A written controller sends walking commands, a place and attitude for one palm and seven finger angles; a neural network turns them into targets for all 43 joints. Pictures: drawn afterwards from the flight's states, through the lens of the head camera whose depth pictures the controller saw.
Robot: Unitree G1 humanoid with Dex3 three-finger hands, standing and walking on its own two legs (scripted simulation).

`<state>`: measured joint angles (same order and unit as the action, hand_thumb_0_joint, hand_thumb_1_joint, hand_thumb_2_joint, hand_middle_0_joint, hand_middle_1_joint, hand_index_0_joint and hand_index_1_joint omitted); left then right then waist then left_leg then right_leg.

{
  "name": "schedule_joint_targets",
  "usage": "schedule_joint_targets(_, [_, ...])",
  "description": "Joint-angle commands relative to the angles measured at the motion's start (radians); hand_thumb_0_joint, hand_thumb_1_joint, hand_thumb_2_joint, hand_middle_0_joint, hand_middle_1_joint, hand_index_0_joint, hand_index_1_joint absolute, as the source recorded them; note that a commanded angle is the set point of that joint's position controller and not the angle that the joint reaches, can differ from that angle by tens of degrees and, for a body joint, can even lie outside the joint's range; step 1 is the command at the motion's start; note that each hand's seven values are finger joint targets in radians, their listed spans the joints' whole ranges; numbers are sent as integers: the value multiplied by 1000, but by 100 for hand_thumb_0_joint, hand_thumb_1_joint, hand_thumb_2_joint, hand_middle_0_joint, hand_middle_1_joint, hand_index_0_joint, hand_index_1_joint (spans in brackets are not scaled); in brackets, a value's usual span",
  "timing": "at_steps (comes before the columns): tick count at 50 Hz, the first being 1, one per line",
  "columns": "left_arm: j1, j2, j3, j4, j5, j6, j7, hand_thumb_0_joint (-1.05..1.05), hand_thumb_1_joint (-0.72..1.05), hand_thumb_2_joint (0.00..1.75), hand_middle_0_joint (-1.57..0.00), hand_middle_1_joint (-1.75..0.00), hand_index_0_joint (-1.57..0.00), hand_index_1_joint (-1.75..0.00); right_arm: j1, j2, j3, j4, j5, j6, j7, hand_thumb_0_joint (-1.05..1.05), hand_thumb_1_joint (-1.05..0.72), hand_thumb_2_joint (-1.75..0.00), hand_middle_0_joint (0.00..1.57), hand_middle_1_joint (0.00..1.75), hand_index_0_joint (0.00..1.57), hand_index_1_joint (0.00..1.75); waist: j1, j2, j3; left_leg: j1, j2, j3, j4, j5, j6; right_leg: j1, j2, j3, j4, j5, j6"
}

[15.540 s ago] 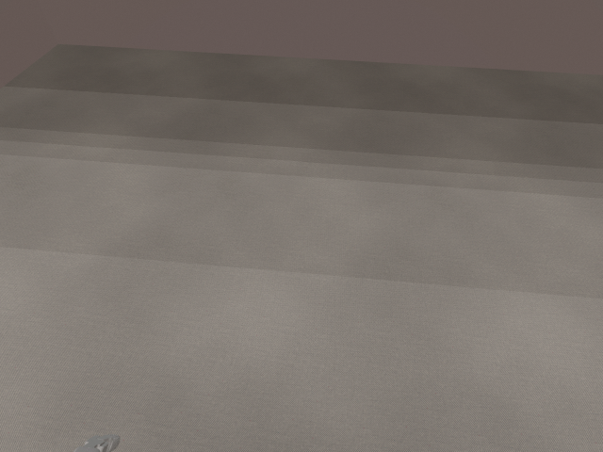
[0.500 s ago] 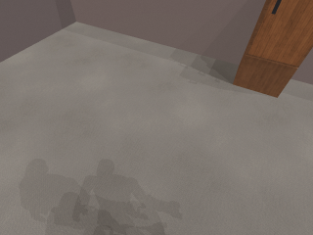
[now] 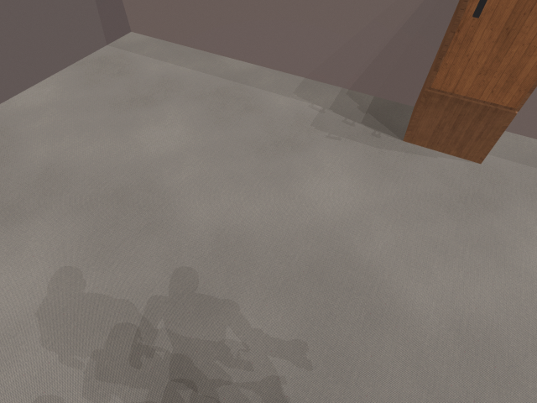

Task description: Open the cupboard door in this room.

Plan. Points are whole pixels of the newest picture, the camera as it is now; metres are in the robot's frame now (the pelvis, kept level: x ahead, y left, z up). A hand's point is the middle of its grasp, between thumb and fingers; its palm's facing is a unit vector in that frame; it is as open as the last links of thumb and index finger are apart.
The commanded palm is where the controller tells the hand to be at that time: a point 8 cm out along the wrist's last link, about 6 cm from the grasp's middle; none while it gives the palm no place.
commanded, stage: turn or walk to find it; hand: left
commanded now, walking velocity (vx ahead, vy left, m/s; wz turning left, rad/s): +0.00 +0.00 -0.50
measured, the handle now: out of the picture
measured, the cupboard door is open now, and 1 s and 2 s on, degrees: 0 0 0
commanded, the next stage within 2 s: stand and wait in 0.38 s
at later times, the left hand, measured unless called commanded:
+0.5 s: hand out of the picture +0.05 +0.15 -0.17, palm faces -0.14 -0.96 -0.24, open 7.4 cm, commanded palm none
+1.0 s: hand out of the picture +0.08 +0.21 -0.17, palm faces -0.17 -0.95 -0.26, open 7.4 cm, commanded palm none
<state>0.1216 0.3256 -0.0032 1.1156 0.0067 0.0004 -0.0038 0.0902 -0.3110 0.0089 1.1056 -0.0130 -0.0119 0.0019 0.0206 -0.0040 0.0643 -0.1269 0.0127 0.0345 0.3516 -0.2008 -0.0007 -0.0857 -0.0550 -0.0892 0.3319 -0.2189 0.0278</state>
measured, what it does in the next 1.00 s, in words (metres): steps on the spot: left foot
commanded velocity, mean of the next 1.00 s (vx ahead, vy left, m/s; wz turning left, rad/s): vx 0.00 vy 0.00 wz -0.14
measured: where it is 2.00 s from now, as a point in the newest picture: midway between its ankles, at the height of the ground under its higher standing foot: outside the picture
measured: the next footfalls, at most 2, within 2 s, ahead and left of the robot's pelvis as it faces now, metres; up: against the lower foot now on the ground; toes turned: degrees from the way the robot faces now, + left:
left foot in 0.64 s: +0.03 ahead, +0.11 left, +0.00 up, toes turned -6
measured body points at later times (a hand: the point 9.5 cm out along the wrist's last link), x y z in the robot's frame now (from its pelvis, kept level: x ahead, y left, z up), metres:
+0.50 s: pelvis -0.01 -0.04 -0.01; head +0.03 -0.06 +0.44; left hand +0.06 +0.20 -0.15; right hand -0.01 -0.30 -0.17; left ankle -0.02 +0.12 -0.70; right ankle -0.02 -0.12 -0.75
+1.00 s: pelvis -0.01 +0.00 +0.00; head +0.00 +0.01 +0.45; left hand +0.09 +0.26 -0.15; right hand +0.02 -0.26 -0.15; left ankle -0.01 +0.12 -0.75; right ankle -0.02 -0.12 -0.75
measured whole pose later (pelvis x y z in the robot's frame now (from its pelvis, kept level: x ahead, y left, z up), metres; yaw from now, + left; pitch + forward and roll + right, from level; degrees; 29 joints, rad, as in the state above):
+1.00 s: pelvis -0.01 +0.00 +0.00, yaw -11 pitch -2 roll +0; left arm 0.16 0.28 0.00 1.11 0.01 0.01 0.00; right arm 0.14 -0.24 0.00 1.08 -0.02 -0.01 -0.01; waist 0.02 -0.01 0.04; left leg -0.12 0.03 0.08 0.41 -0.26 0.00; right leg -0.18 -0.01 -0.02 0.40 -0.20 0.01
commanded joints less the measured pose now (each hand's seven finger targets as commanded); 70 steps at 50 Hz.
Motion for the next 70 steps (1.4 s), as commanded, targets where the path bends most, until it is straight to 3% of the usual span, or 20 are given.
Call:
schedule_joint_targets(1, [22, 97, 30, -54, 3, 7, 19, 0, 90, 90, -20, -30, -20, -30, 56, -112, -36, -43, 1, -4, -28, 0, -90, -90, 20, 30, 20, 30, -24, 13, -90, 57, 148, -35, 13, 280, -5, -50, -89, 97, 27, 276, -21])
schedule_joint_targets(6, [52, 85, 48, -101, 8, 28, 13, 0, 90, 90, -20, -30, -20, -30, 80, -136, -65, -85, -3, 10, -42, 0, -90, -90, 20, 30, 20, 30, -26, 76, -88, 71, 214, -44, 44, 304, 35, -167, -33, 92, 195, 231, -13])
schedule_joint_targets(10, [63, 45, 58, -147, 14, 43, 2, 0, 90, 90, -20, -30, -20, -30, 87, -156, -89, -120, -7, 12, -41, 0, -90, -90, 20, 30, 20, 30, -26, 188, -62, 27, 340, -111, 14, 380, 154, -270, 13, 59, 439, -251, -6])
schedule_joint_targets(11, [82, 37, 62, -154, 15, 44, 0, 0, 90, 90, -20, -30, -20, -30, 67, -154, -92, -130, -9, 13, -40, 0, -90, -90, 20, 30, 20, 30, -12, 185, -59, -4, 345, -92, 35, 392, 159, -249, 8, 60, 435, -263, -10])
schedule_joint_targets(13, [175, 37, 73, -143, 18, 36, -4, 0, 90, 90, -20, -30, -20, -30, 20, -146, -98, -152, -8, 17, -37, 0, -90, -90, 20, 30, 20, 30, 36, 129, -83, -88, 293, -6, 155, 314, 101, -117, 3, 43, 271, -86, -17])
schedule_joint_targets(14, [221, 77, 84, -133, 24, 26, -2, 0, 90, 90, -20, -30, -20, -30, 11, -118, -98, -166, -3, 22, -36, 0, -90, -90, 20, 30, 20, 30, 57, 5, -84, -182, 218, 57, 313, 153, 35, -33, -59, 126, 114, 132, -34])
schedule_joint_targets(15, [231, 166, 95, -135, 32, 10, 11, 0, 90, 90, -20, -30, -20, -30, 31, -27, -79, -191, 3, 25, -31, 0, -90, -90, 20, 30, 20, 30, 43, -316, -77, -380, 57, 133, 510, -264, -40, 31, -293, 453, -6, 347, -116])
schedule_joint_targets(16, [237, 146, 87, -135, 14, 6, 17, 0, 90, 90, -20, -30, -20, -30, 11, -45, -76, -184, 6, 44, -35, 0, -90, -90, 20, 30, 20, 30, 62, -269, -74, -318, 47, -15, 622, -392, -28, -112, -331, 488, -72, 290, -180])
schedule_joint_targets(17, [177, 114, 80, -142, 18, 7, 21, 0, 90, 90, -20, -30, -20, -30, 20, -27, -78, -162, 5, 48, -32, 0, -90, -90, 20, 30, 20, 30, 29, -201, -36, -322, 55, -60, 684, -350, -15, -165, -299, 461, -83, 142, -207])
schedule_joint_targets(19, [74, 99, 72, -161, 19, -9, 24, 0, 90, 90, -20, -30, -20, -30, 84, -50, -79, -111, 0, 36, -26, 0, -90, -90, 20, 30, 20, 30, -20, -109, -39, -302, 66, -69, 675, -249, -8, -136, -225, 313, -31, 202, -197])
schedule_joint_targets(22, [97, 91, 68, -143, 17, -25, 24, 0, 90, 90, -20, -30, -20, -30, 101, -38, -71, -87, 4, 25, -27, 0, -90, -90, 20, 30, 20, 30, -10, -117, -99, -260, 59, -45, 556, -235, -17, -50, -200, 243, 13, 403, -196])
schedule_joint_targets(28, [90, 138, 79, -99, 15, -33, 25, 0, 90, 90, -20, -30, -20, -30, 92, -69, -64, -61, 7, 3, -34, 0, -90, -90, 20, 30, 20, 30, 2, -122, -116, -174, 59, -24, 253, -175, -10, 19, -182, 238, 28, 445, -193])
schedule_joint_targets(30, [54, 145, 77, -94, 7, -35, 25, 0, 90, 90, -20, -30, -20, -30, 122, -91, -64, -38, 5, -9, -36, 0, -90, -90, 20, 30, 20, 30, -20, -99, -122, -45, 70, -30, 83, -24, -3, -36, -154, 215, 41, 378, -149])
schedule_joint_targets(32, [40, 120, 66, -90, 2, -34, 20, 0, 90, 90, -20, -30, -20, -30, 94, -149, -63, -30, 0, -26, -35, 0, -90, -90, 20, 30, 20, 30, -6, 24, -144, 52, 163, -110, 39, 209, 31, -89, -77, 154, 44, 259, -72])
schedule_joint_targets(34, [1, 149, 68, -76, 3, -35, 17, 0, 90, 90, -20, -30, -20, -30, 41, -177, -62, -32, 3, -32, -33, 0, -90, -90, 20, 30, 20, 30, -1, 73, -125, 5, 169, -109, 26, 228, 32, -28, -68, 131, 24, 241, -52])
schedule_joint_targets(37, [23, 74, 47, -53, -1, -6, 16, 0, 90, 90, -20, -30, -20, -30, 60, -90, -40, -28, -1, -14, -35, 0, -90, -90, 20, 30, 20, 30, -5, 110, -79, -12, 168, -71, 5, 186, 10, -45, -58, 134, 48, 247, -38])
schedule_joint_targets(44, [48, 70, 34, -58, 8, 8, 11, 0, 90, 90, -20, -30, -20, -30, 52, -105, -42, -66, -1, -3, -32, 0, -90, -90, 20, 30, 20, 30, -1, 54, -26, -69, 177, -89, -56, 12, 21, -82, -39, 141, 46, 145, -21])
schedule_joint_targets(52, [37, 124, 36, -53, 7, -23, 15, 0, 90, 90, -20, -30, -20, -30, 52, -148, -55, -50, 7, -24, -26, 0, -90, -90, 20, 30, 20, 30, -15, -17, -79, 23, 149, -64, -44, 95, 20, -79, -67, 162, 8, 207, -35])
schedule_joint_targets(62, [3, 179, 45, -43, 7, -35, 15, 0, 90, 90, -20, -30, -20, -30, 16, -197, -57, -38, 7, -31, -17, 0, -90, -90, 20, 30, 20, 30, -10, 2, -50, -18, 140, -100, -98, 39, 29, -39, -81, 142, -31, 117, -35])
schedule_joint_targets(70, [47, 103, 24, -44, 6, -1, 26, 0, 90, 90, -20, -30, -20, -30, 54, -121, -35, -48, 1, 5, -8, 0, -90, -90, 20, 30, 20, 30, -1, 44, -67, -89, 137, -141, -42, 92, 25, -43, -86, 81, 44, 102, -3])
